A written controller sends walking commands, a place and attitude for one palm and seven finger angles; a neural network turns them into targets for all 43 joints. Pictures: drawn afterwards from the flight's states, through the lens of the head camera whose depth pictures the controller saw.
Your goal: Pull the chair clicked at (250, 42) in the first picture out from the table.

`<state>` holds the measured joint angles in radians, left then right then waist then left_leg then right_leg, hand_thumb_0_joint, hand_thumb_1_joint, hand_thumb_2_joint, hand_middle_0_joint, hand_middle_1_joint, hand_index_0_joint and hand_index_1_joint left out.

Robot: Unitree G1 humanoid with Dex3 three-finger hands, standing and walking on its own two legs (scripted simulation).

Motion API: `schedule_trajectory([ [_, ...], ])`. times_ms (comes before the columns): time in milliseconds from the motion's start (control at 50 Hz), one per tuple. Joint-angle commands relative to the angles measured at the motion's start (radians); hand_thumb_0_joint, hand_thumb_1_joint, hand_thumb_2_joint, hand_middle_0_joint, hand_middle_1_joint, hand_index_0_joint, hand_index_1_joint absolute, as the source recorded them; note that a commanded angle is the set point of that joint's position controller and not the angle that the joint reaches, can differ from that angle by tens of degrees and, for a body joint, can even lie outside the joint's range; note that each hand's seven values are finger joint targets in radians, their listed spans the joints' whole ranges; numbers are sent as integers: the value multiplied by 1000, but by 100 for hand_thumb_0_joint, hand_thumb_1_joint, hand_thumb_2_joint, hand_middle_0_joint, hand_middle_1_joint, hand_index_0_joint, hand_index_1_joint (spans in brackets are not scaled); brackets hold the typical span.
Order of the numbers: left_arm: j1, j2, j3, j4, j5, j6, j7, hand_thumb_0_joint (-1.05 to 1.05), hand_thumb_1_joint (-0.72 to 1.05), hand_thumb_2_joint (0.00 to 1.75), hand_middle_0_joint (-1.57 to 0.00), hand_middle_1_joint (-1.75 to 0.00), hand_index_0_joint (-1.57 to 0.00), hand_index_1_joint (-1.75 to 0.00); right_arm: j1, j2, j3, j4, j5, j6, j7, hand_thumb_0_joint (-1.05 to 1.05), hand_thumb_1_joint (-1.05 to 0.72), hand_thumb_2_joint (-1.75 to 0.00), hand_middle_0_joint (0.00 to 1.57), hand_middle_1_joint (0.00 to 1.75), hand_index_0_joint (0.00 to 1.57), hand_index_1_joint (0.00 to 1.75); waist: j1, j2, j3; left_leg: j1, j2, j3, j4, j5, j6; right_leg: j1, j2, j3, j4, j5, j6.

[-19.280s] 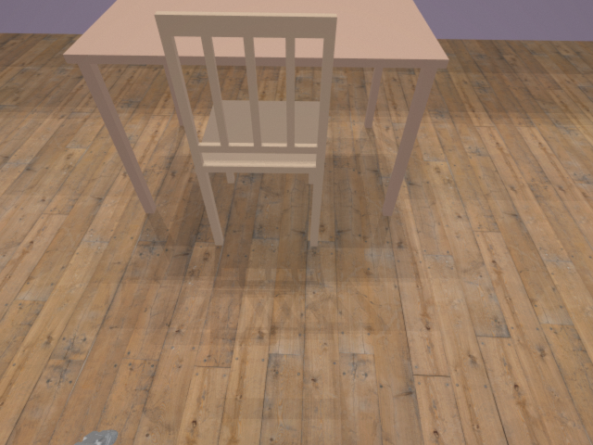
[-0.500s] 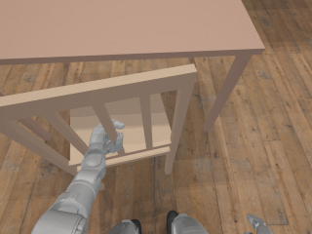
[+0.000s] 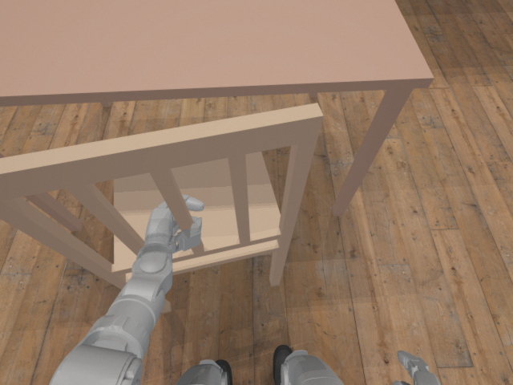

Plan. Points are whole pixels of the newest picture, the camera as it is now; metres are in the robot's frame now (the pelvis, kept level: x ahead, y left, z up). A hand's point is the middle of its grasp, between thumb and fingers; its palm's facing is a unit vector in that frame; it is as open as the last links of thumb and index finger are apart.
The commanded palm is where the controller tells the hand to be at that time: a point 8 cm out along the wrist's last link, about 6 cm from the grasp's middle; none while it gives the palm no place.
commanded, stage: step backward, pulling the chair out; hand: left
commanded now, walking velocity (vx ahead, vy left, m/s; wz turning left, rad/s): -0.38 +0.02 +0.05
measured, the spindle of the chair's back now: (183, 217) +0.39 +0.13 -0.06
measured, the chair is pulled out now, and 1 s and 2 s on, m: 0.13 0.15 0.16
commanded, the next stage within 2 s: stop walking, hand still on the chair in 0.46 s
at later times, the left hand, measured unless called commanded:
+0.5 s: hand (193, 234) +0.36 +0.11 -0.07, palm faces -0.01 -0.98 -0.18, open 5.4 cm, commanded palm +0.35 +0.16 -0.06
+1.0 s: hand (192, 241) +0.35 +0.11 -0.06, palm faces +0.01 -0.99 -0.14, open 5.5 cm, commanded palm +0.33 +0.16 -0.04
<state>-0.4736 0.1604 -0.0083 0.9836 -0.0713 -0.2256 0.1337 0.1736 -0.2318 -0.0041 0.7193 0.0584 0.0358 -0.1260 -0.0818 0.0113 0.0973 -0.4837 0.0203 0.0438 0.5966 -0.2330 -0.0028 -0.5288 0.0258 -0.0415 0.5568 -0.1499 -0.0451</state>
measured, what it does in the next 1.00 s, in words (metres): stands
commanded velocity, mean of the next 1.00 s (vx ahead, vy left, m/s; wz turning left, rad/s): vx -0.21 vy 0.01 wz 0.02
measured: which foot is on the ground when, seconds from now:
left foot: down 0.00-1.00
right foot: down 0.00-1.00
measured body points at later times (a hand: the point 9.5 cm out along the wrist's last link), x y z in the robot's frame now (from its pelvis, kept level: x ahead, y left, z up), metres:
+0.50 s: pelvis +0.00 +0.00 +0.00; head +0.09 -0.01 +0.44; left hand +0.36 +0.16 -0.05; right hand +0.10 -0.27 -0.13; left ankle +0.04 +0.12 -0.73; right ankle +0.08 -0.09 -0.73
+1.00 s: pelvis +0.04 -0.01 +0.01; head +0.10 -0.02 +0.45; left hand +0.34 +0.16 -0.05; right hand +0.17 -0.25 -0.12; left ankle +0.04 +0.12 -0.73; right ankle +0.08 -0.09 -0.73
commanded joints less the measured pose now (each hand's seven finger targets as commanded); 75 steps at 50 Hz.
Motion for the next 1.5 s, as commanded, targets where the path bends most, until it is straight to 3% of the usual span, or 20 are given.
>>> schedule_trajectory([
  [0,-316,200,26,-213,39,-76,18,0,90,90,-50,-145,-50,-145,43,-156,-57,-92,-9,-36,-17,0,-90,-90,20,30,20,30,21,30,-497,166,105,-115,-54,149,9,279,-145,134,-56,166,30],
  [140,-307,198,20,-211,38,-71,20,0,90,90,-50,-145,-50,-145,47,-155,-54,-99,-4,-29,-11,0,-90,-90,20,30,20,30,21,4,-489,168,71,-101,-30,79,-1,288,-196,165,-116,138,16],
  [240,-301,171,3,-228,35,-68,15,0,90,90,-50,-145,-50,-145,30,-159,-50,-105,-7,-30,-15,0,-90,-90,20,30,20,30,31,74,-497,172,132,-149,-106,200,21,310,-128,105,-36,150,40],
  [300,-313,179,16,-231,35,-66,14,0,90,90,-50,-145,-50,-145,27,-161,-56,-103,-11,-30,-17,0,-90,-90,20,30,20,30,32,94,-502,175,151,-153,-103,251,27,321,-118,103,-8,178,36],
  [360,-319,172,8,-236,33,-65,9,0,90,90,-50,-145,-50,-145,32,-154,-55,-102,-9,-28,-15,0,-90,-90,20,30,20,30,31,76,-499,163,138,-135,-75,204,17,318,-137,122,-15,185,23],
  [400,-312,200,28,-224,34,-65,12,0,90,90,-50,-145,-50,-145,40,-157,-59,-102,-10,-30,-18,0,-90,-90,20,30,20,30,25,20,-496,166,111,-123,-44,150,8,308,-162,145,-50,184,15],
  [460,-307,194,20,-211,36,-67,13,0,90,90,-50,-145,-50,-145,46,-150,-56,-97,-8,-31,-12,0,-90,-90,20,30,20,30,22,-11,-486,175,72,-98,-8,54,-5,290,-211,185,-120,131,2],
  [520,-316,203,23,-207,37,-64,17,0,90,90,-50,-145,-50,-145,46,-158,-57,-96,-5,-32,-11,0,-90,-90,20,30,20,30,21,-8,-487,187,64,-105,-3,46,-6,291,-232,188,-144,132,-2],
  [540,-317,197,20,-208,36,-62,17,0,90,90,-50,-145,-50,-145,42,-158,-54,-97,-6,-32,-10,0,-90,-90,20,30,20,30,24,-2,-486,191,71,-109,-17,63,-3,296,-223,176,-137,137,7],
  [560,-386,214,21,-395,27,-74,13,0,90,90,-50,-145,-50,-145,21,-146,-47,-141,-4,-31,-11,0,-90,-90,20,30,20,30,39,17,-521,212,88,-123,-56,66,7,346,-207,165,-124,114,20],
  [600,-322,180,10,-373,16,-40,10,0,90,90,-50,-145,-50,-145,-5,-147,-36,-166,-3,-26,-20,0,-90,-90,20,30,20,30,51,98,-512,220,137,-157,-127,93,28,353,-146,116,-75,47,43],
  [640,-281,148,-4,-372,7,-7,5,0,90,90,-50,-145,-50,-145,-15,-140,-25,-180,-3,-16,-22,0,-90,-90,20,30,20,30,65,122,-498,195,167,-176,-163,79,46,371,-114,95,-28,-9,47],
  [700,-249,157,9,-395,11,26,1,0,90,90,-50,-145,-50,-145,-13,-140,-26,-187,-8,-12,-28,0,-90,-90,20,30,20,30,72,96,-496,208,157,-155,-148,73,37,395,-120,102,-40,8,39],
  [800,-170,132,-4,-384,11,65,-5,0,90,90,-50,-145,-50,-145,-14,-135,-22,-181,-11,-18,-26,0,-90,-90,20,30,20,30,69,37,-430,249,118,-118,-118,12,18,364,-154,149,-113,10,21],
  [900,-109,113,-12,-399,15,81,-8,0,90,90,-50,-145,-50,-145,-19,-129,-18,-167,-14,-27,-21,0,-90,-90,20,30,20,30,68,58,-413,303,121,-115,-124,121,16,388,-151,134,-104,145,19],
  [1080,14,76,-29,-449,21,100,-20,0,90,90,-50,-145,-50,-145,-34,-112,-13,-172,-22,-20,-10,0,-90,-90,20,30,20,30,63,28,-407,379,126,-93,-112,312,4,453,-168,124,-93,408,14],
  [1100,29,83,-27,-445,19,104,-18,0,90,90,-50,-145,-50,-145,-41,-116,-15,-169,-22,-20,-12,0,-90,-90,20,30,20,30,60,61,-389,383,125,-89,-117,317,3,452,-173,125,-99,418,13],
  [1160,54,69,-35,-467,24,105,-21,0,90,90,-50,-145,-50,-145,-38,-110,-14,-175,-23,-10,-5,0,-90,-90,20,30,20,30,60,31,-402,397,126,-82,-107,355,3,476,-175,124,-92,480,12],
  [1200,71,79,-30,-473,23,106,-20,0,90,90,-50,-145,-50,-145,-44,-113,-15,-174,-22,-8,-5,0,-90,-90,20,30,20,30,59,57,-385,399,123,-81,-117,340,3,473,-176,123,-103,459,13],
  [1480,124,58,-45,-497,29,101,-25,0,90,90,-50,-145,-50,-145,-37,-105,-11,-184,-25,8,6,0,-90,-90,20,30,20,30,61,43,-358,397,125,-80,-128,326,7,486,-175,117,-115,433,12],
])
